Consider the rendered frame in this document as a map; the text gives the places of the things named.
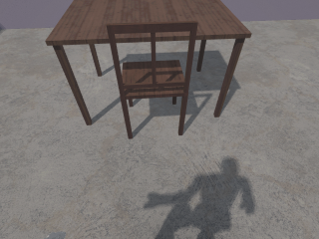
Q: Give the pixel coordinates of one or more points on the chair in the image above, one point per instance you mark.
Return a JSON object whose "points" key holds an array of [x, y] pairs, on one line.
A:
{"points": [[153, 79]]}

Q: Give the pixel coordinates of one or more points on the table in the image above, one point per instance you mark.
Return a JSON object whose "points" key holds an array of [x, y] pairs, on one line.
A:
{"points": [[85, 23]]}

